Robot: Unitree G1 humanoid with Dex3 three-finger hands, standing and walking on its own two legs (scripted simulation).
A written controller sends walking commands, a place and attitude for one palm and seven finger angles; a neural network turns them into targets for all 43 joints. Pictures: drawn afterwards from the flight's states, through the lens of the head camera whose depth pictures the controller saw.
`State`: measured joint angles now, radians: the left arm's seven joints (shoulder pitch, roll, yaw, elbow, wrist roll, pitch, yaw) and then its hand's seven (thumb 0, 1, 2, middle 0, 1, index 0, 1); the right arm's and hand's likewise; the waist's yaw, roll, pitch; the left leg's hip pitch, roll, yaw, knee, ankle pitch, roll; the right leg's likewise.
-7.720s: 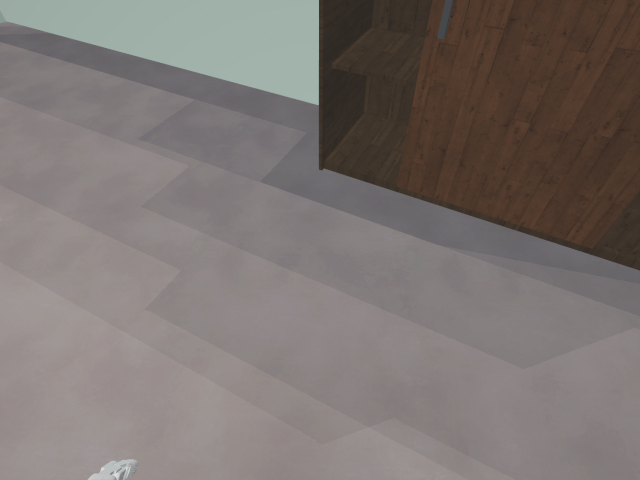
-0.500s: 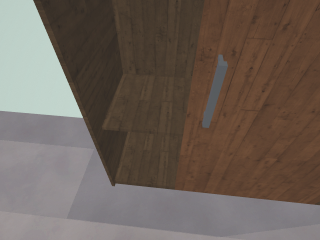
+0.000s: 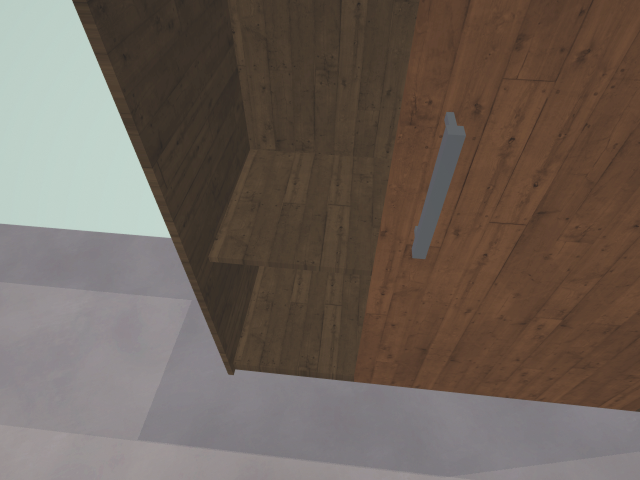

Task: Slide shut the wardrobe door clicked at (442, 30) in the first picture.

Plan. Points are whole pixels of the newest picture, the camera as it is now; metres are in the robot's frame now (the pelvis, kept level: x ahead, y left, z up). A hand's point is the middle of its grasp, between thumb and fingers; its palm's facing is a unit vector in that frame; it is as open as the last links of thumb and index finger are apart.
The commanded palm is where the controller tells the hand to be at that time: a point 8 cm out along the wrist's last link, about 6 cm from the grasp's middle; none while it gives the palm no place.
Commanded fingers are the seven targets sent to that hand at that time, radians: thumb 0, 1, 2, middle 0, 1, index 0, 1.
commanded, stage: look again from close up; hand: right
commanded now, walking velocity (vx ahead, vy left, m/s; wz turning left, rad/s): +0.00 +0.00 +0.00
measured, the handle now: (432, 192) +0.50 -0.14 +0.09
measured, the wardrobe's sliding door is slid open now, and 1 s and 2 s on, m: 0.39 0.39 0.39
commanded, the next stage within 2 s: raise the hand with hooked fingers in 0.54 s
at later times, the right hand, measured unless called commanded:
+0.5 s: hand out of the picture -0.02 -0.14 -0.18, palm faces +0.05 +0.99 -0.15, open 7.4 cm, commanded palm none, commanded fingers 0.00 -0.90 -0.90 0.20 0.30 0.20 0.30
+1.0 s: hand (450, 444) +0.18 -0.13 +0.00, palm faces -0.02 +1.00 +0.03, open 8.2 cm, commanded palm +0.12 -0.22 -0.03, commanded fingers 0.00 -0.46 -0.71 0.23 0.58 0.23 0.58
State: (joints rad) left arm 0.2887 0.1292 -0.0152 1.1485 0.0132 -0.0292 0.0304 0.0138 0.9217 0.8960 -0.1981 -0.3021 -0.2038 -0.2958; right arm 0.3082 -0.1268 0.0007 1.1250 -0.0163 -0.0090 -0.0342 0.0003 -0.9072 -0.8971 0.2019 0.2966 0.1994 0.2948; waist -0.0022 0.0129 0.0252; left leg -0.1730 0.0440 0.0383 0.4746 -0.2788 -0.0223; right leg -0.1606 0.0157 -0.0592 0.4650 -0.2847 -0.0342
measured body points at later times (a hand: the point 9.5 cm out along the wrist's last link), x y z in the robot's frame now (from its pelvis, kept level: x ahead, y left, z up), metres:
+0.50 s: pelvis +0.00 +0.01 +0.00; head +0.00 +0.01 +0.45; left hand -0.01 +0.22 -0.16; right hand -0.02 -0.19 -0.17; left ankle -0.02 +0.13 -0.74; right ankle -0.02 -0.10 -0.74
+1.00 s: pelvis -0.04 +0.03 -0.06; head -0.02 +0.02 +0.39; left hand +0.17 +0.29 -0.09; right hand +0.17 -0.19 +0.00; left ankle -0.01 +0.13 -0.74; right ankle -0.02 -0.10 -0.74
